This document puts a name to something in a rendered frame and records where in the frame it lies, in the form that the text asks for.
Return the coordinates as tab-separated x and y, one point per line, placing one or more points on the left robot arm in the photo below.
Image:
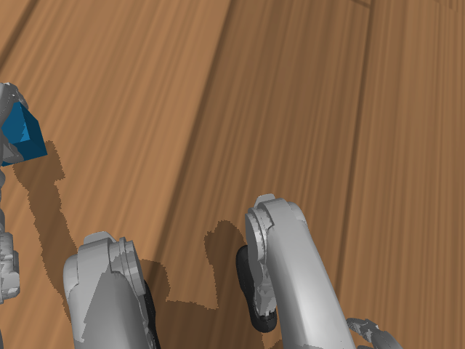
9	259

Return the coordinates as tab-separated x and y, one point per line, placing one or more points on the right robot foot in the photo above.
261	323

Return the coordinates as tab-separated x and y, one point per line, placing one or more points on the cube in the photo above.
23	131

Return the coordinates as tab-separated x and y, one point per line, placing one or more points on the left robot foot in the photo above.
151	317

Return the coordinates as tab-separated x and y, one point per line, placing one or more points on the right robot hand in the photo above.
371	333

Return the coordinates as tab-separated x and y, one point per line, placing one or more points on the left robot hand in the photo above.
9	95

